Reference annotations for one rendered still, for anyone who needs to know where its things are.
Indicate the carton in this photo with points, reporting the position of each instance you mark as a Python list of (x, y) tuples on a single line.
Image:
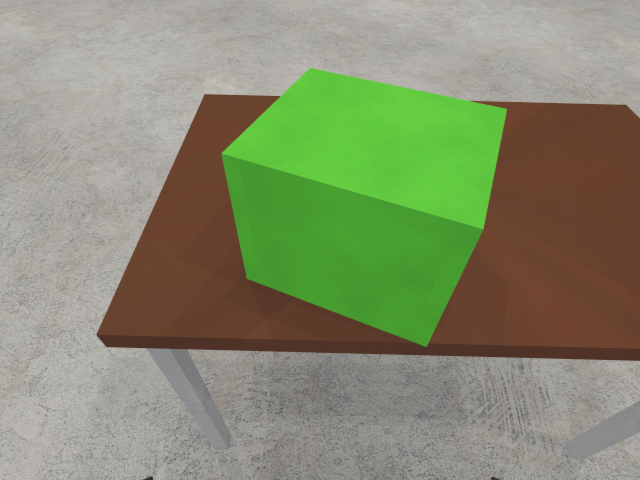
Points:
[(364, 198)]

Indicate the table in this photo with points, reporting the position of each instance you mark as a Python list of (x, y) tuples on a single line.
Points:
[(555, 273)]

